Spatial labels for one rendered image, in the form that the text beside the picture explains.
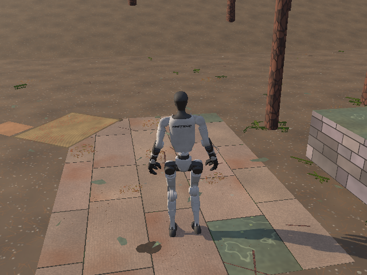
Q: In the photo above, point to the left robot forearm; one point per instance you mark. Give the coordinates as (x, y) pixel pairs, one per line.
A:
(154, 154)

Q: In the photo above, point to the robot head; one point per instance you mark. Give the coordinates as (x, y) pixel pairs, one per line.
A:
(181, 100)

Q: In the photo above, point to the robot right shin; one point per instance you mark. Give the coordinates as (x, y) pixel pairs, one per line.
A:
(195, 204)

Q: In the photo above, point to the right robot forearm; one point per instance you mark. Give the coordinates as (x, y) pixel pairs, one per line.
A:
(210, 151)

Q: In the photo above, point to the left robot hand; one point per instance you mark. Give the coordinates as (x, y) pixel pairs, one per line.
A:
(153, 166)

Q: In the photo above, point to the left robot upper arm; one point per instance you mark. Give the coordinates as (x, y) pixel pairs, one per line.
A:
(164, 122)

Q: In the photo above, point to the right robot upper arm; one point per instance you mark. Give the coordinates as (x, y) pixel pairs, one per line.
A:
(199, 120)

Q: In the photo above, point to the right robot hand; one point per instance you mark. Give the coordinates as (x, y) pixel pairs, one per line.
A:
(210, 162)

